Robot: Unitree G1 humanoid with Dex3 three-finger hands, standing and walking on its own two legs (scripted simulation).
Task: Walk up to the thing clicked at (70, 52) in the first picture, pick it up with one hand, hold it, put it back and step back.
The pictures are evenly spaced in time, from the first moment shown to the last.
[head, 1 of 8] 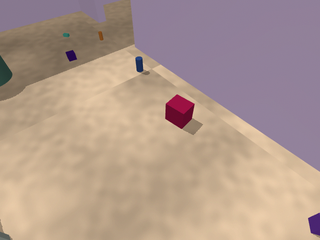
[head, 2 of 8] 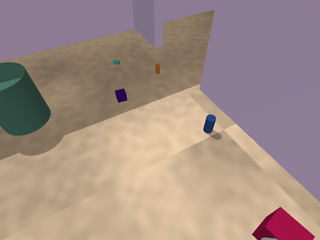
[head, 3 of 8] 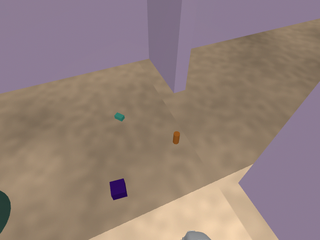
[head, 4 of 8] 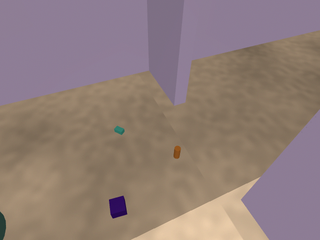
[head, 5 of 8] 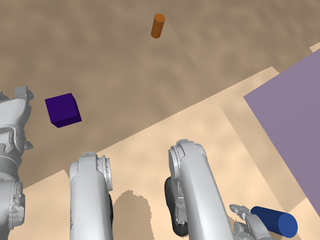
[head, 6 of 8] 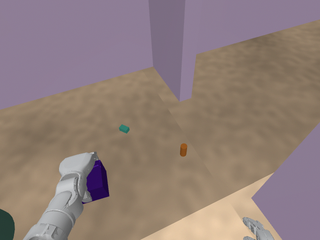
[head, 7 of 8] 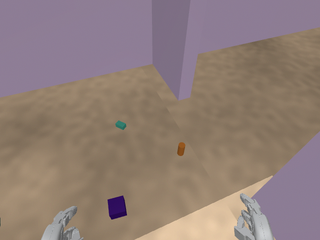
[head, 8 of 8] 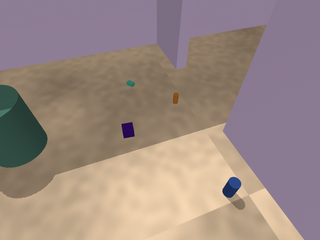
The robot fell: no
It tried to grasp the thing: yes
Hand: left
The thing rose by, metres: 0.68
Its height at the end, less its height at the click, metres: +0.00
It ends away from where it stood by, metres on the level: 0.01
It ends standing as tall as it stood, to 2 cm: yes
